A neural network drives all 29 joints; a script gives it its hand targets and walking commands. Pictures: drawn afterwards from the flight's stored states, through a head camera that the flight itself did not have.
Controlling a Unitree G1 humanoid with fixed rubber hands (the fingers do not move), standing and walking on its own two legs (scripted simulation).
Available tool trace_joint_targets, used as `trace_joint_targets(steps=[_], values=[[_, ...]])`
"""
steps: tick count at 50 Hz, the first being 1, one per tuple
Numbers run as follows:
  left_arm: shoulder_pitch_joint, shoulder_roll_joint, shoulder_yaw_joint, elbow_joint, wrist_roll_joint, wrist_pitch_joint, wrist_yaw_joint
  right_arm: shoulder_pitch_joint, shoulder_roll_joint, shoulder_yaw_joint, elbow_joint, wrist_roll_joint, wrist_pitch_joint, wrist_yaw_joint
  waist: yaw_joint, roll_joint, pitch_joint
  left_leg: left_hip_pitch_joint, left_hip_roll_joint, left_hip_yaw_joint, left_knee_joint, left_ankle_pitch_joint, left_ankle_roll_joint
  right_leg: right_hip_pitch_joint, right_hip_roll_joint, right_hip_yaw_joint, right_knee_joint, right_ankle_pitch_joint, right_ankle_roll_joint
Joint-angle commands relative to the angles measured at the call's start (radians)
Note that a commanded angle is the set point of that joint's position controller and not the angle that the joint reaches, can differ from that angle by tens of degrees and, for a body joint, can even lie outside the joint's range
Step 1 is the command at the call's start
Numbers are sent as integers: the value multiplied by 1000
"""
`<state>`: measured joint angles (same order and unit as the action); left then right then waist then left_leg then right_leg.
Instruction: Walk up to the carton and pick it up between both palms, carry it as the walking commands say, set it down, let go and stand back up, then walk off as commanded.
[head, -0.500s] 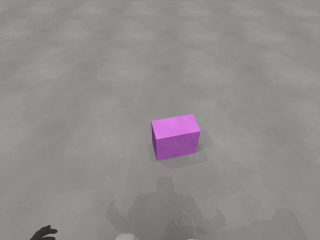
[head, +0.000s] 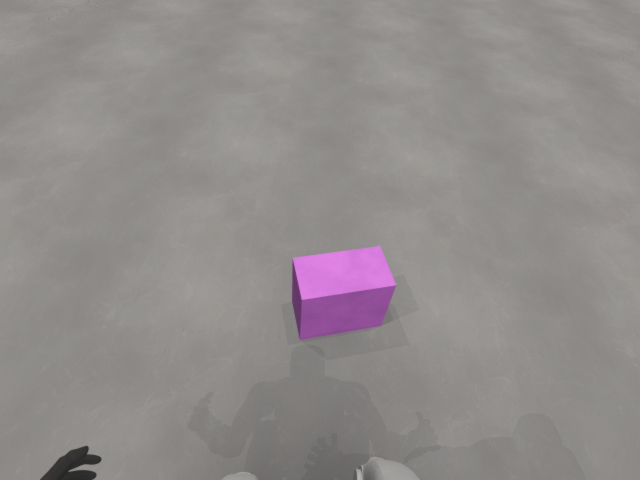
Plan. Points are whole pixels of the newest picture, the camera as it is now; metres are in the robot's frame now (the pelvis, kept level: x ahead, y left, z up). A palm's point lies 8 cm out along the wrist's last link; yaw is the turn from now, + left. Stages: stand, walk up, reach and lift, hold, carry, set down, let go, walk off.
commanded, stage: walk up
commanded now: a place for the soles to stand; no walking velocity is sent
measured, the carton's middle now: (339, 293) +0.76 -0.09 -0.61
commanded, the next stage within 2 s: none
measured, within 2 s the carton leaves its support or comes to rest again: neither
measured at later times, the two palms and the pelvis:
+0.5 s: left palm (96, 438) +0.19 +0.29 -0.07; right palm (614, 462) +0.17 -0.37 -0.06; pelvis +0.10 -0.03 +0.00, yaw +0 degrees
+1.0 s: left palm (185, 362) +0.29 +0.20 -0.07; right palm (637, 400) +0.25 -0.45 -0.08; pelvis +0.19 -0.12 +0.00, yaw +0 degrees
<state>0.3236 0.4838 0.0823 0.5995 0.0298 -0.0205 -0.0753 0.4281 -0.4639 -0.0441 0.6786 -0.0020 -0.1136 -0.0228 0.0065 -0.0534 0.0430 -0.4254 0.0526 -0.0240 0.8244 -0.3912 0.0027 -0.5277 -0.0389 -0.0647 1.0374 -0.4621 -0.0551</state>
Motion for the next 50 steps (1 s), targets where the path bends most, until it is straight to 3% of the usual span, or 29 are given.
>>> trace_joint_targets(steps=[1, 2, 3, 4, 5, 6, 7, 10, 14, 18, 20, 22, 23, 24, 25, 26, 27, 30, 33, 37, 39, 40, 41, 42, 43, 44, 46, 48, 50], values=[[21, 144, 74, -2, 2, -34, -2, -11, -326, -109, -29, -6, -1, -15, 3, 240, -7, 0, 199, -348, -312, -170, 255, 33, -32, 56, -282, 43, 26], [106, 160, 83, 29, 9, -44, 5, -52, -303, -101, -37, -5, 5, -15, 64, 169, -49, -119, 164, -286, -166, -148, 222, 236, -5, 40, -365, 57, 26], [244, 205, 103, 73, 19, -58, 23, -35, -222, -71, -38, -5, 13, -16, 126, -45, -103, -317, 50, -126, 130, -103, 150, 498, -23, 158, -521, -126, 21], [248, 297, 122, 45, 26, -63, 34, -31, -108, -32, -57, 2, 11, -20, 140, -289, -33, -521, -101, -13, 412, -147, 60, 518, -255, 601, -760, -364, -5], [151, 330, 122, -8, 9, -56, 36, -42, -186, -47, -49, 12, 19, -34, 114, -144, 20, -580, -80, -75, 459, -105, 39, 457, -371, 776, -858, -377, -36], [77, 308, 113, -16, -4, -52, 34, -49, -264, -76, -26, 12, 21, -34, 72, -42, 49, -533, -25, -82, 490, -56, 46, 423, -352, 718, -803, -320, -74], [79, 262, 103, -14, -7, -52, 38, -24, -271, -78, 5, 13, 22, -28, 54, 28, 73, -473, 7, -72, 473, -5, 41, 389, -306, 600, -755, -222, -54], [93, 212, 98, 12, -11, -61, 51, 0, -223, -69, 3, 14, 20, -12, 51, -61, 72, -410, 22, -55, 342, 64, 30, 397, -239, 400, -687, 73, -56], [131, 191, 94, 14, -12, -56, 48, -60, -187, -63, -11, 6, 14, -9, 84, -72, 80, -363, 11, 4, 164, 36, 16, 435, -218, 292, -665, 295, -124], [139, 200, 96, -2, -8, -40, 43, -72, -168, -56, -25, 1, 6, -7, 105, -105, -17, -293, 4, 90, 16, -49, 27, 530, -207, 210, -563, 490, -157], [86, 196, 87, -26, -6, -29, 38, -9, -164, -59, -7, 4, -3, -11, 69, -105, -57, -162, -23, 138, -70, -5, 39, 462, -180, 162, -507, 512, -155], [18, 171, 68, -60, -7, -16, 28, 153, -170, -75, 49, 2, -16, -23, -44, -13, -142, 197, -85, 172, -263, 141, 58, 265, -116, 46, -277, 487, -137], [7, 116, 53, -80, -4, -18, 28, 284, -225, -102, 84, -11, -23, -38, -112, 138, -215, 433, -43, 41, -273, 144, 82, 89, -78, 21, -24, 477, -88], [-1, 26, 34, -113, -9, -24, 25, 304, -336, -126, 54, -28, -25, -53, -121, 359, -222, 577, 203, -478, -354, 57, 186, -212, 9, 14, 158, 185, -19], [-71, 117, 62, -131, 0, -14, 31, 254, -400, -131, 4, -14, -17, -54, -120, 273, -170, 538, 344, -830, -465, -79, 309, -385, 42, 116, 208, -124, 2], [-92, 182, 70, -101, 14, 2, 30, 186, -381, -132, 7, 5, -14, -56, -99, 161, -94, 437, 352, -797, -430, -162, 354, -373, -29, 182, 237, -145, 27], [-84, 175, 59, -74, 7, 7, 26, 149, -349, -127, 4, 5, -14, -56, -76, 100, 5, 335, 318, -704, -424, -142, 337, -373, -43, 169, 241, -96, 42], [-32, 153, 69, -38, 11, 4, 9, 91, -298, -101, -10, -3, -12, -50, -31, 136, 48, 166, 203, -489, -374, -20, 264, -242, -50, 132, 81, -56, 26], [-17, 153, 79, -33, 11, 12, 3, 86, -319, -109, -10, -8, -12, -44, -39, 224, 14, 121, 201, -462, -350, -51, 276, -180, -44, 94, 28, -64, 36], [-30, 168, 85, -34, 9, 4, 0, 47, -342, -115, -6, -14, -8, -46, -34, 255, 16, 53, 221, -476, -317, -148, 283, -123, -63, 106, -81, -57, 33], [65, 165, 90, 3, 7, -13, 5, -28, -343, -109, -15, -10, 0, -46, 42, 219, -8, -104, 183, -376, -183, -126, 246, 120, -37, 66, -252, 40, 37], [203, 191, 108, 50, 14, -27, 16, -45, -279, -87, -20, -15, 7, -49, 111, 78, -54, -259, 99, -255, 50, -70, 189, 362, -1, 111, -370, -26, 45], [308, 285, 134, 64, 36, -39, 30, -29, -154, -48, -36, -2, 7, -52, 176, -273, -43, -497, -98, -94, 416, -81, 91, 513, -164, 449, -646, -309, 39], [190, 333, 127, 6, 13, -37, 37, -34, -140, -37, -35, 1, 15, -67, 131, -251, 53, -569, -134, -87, 513, -163, 36, 385, -338, 731, -824, -256, 14], [94, 327, 126, -16, -15, -29, 33, -43, -238, -73, -15, 4, 21, -73, 79, -102, 42, -521, -62, -113, 515, -90, 36, 379, -356, 729, -809, -265, -25], [61, 292, 117, -14, -17, -29, 40, -25, -268, -80, 19, 4, 24, -68, 53, -16, 71, -473, -30, -101, 523, -35, 27, 347, -321, 640, -754, -180, -15], [90, 241, 110, -3, -11, -39, 58, 2, -239, -74, 30, 9, 26, -49, 57, 0, 73, -441, -17, -93, 453, 18, 25, 384, -264, 479, -668, 44, -2], [105, 208, 105, 11, -9, -51, 68, 3, -209, -66, 25, 12, 24, -41, 49, -39, 66, -422, -16, -92, 392, 48, 30, 404, -256, 404, -626, 265, -17], [115, 188, 100, 11, -12, -56, 75, -17, -190, -64, 20, 6, 25, -35, 58, -7, 62, -406, -26, -86, 323, 56, 23, 445, -255, 337, -598, 476, -34]])
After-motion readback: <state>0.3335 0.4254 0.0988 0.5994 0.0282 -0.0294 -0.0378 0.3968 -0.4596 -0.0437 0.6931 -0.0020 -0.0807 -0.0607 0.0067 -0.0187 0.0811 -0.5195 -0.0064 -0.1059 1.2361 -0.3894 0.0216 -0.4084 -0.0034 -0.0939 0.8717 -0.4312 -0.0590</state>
